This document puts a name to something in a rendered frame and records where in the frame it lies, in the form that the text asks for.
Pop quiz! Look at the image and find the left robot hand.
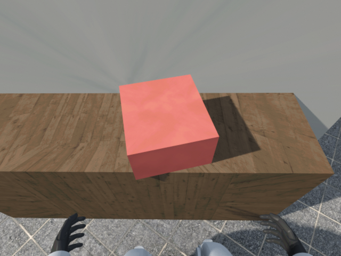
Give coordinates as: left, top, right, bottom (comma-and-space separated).
50, 213, 86, 254

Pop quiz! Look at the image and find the carton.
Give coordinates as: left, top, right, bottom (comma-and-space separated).
119, 75, 219, 180

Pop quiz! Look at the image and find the right robot shin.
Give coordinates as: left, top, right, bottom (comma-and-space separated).
202, 239, 213, 244

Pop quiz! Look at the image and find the right robot thigh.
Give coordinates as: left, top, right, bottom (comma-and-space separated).
196, 242, 233, 256

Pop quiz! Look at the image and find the right robot hand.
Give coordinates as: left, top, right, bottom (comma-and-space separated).
259, 213, 307, 256

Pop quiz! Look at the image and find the pedestal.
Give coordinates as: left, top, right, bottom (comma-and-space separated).
0, 93, 334, 221

